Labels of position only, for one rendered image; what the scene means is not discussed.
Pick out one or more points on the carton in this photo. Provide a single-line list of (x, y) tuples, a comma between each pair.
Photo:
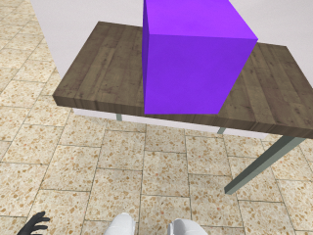
[(192, 54)]

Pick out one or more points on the right robot thigh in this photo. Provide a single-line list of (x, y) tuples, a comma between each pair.
[(183, 226)]

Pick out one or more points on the left robot thigh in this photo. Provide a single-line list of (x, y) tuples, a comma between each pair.
[(122, 224)]

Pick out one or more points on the left robot hand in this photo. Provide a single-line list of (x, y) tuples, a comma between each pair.
[(31, 227)]

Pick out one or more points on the table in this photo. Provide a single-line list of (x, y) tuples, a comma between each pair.
[(271, 94)]

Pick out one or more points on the robot thigh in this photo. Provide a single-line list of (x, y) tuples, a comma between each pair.
[(183, 226), (122, 224)]

